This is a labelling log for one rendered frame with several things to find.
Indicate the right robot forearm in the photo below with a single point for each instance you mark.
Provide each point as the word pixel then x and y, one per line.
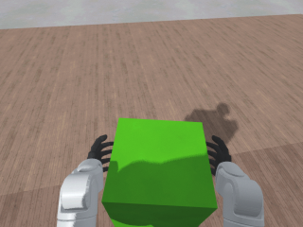
pixel 243 202

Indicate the robot left hand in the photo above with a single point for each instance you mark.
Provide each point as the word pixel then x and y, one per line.
pixel 97 151

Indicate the carton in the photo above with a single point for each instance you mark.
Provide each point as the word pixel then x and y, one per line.
pixel 159 175

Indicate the left robot forearm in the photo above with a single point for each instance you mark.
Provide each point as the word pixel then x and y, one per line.
pixel 78 200

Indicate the robot right hand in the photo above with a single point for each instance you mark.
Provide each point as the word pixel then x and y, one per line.
pixel 222 154

